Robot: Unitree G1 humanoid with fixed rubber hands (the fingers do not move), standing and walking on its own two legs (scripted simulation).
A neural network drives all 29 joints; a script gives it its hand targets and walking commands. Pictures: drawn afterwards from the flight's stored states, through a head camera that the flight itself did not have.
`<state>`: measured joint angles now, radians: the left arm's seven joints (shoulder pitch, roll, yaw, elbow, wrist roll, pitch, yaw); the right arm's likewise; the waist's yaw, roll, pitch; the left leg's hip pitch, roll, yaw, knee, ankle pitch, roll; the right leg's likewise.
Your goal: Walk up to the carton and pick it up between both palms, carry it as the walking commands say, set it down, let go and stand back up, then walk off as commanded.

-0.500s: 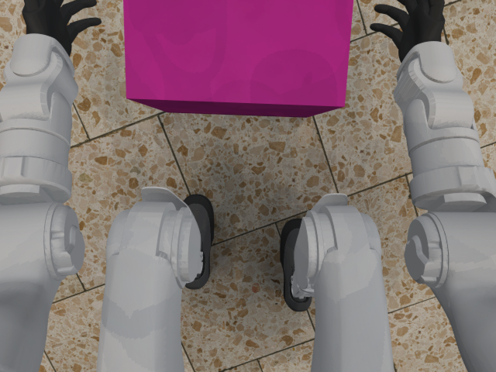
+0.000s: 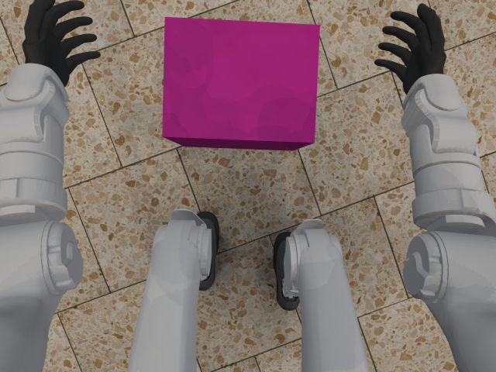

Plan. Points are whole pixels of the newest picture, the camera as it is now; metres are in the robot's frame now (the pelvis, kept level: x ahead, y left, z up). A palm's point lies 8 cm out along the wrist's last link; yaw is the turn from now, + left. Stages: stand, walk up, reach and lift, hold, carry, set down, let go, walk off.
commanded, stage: set down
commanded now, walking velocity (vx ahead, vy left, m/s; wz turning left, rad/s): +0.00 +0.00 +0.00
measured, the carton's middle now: (240, 96) +0.54 +0.05 -0.39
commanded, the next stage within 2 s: let go in 0.68 s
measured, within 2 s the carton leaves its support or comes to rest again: neither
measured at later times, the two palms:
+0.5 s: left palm out of the picture +0.50 +0.29 +0.04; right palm out of the picture +0.52 -0.20 +0.05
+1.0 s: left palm out of the picture +0.40 +0.28 +0.10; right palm out of the picture +0.43 -0.21 +0.11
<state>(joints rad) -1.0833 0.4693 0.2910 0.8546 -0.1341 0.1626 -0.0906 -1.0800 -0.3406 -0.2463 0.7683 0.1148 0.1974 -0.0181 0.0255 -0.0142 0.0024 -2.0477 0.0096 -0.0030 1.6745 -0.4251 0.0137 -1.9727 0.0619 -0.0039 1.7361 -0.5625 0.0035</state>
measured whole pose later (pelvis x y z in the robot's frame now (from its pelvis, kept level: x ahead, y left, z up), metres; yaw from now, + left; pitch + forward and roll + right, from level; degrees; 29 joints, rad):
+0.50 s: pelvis +0.03 +0.01 +0.14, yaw +0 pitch +44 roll -2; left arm -0.96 0.41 0.31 0.84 -0.07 0.15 -0.11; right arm -0.95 -0.33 -0.28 0.78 0.08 0.17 0.05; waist 0.02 -0.01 -0.09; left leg -1.61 0.00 0.00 1.13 -0.29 0.03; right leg -1.54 0.05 0.02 1.17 -0.40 0.02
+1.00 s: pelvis +0.07 +0.01 +0.20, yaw +1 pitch +34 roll -1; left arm -0.42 0.30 0.21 0.60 0.01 0.10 -0.08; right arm -0.43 -0.25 -0.18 0.60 0.02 0.09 0.05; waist 0.01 0.00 -0.08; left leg -1.17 -0.02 0.00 0.84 -0.25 0.02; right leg -1.10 0.03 0.03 0.87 -0.35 0.01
